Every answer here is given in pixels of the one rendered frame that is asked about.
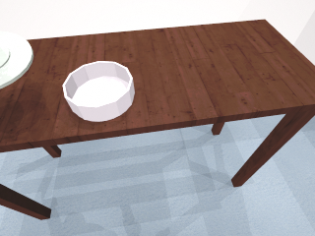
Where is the lid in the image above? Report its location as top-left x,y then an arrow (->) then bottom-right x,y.
0,31 -> 33,89

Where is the pot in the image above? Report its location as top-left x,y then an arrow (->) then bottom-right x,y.
62,61 -> 135,122

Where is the table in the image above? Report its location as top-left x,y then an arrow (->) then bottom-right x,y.
0,19 -> 315,220

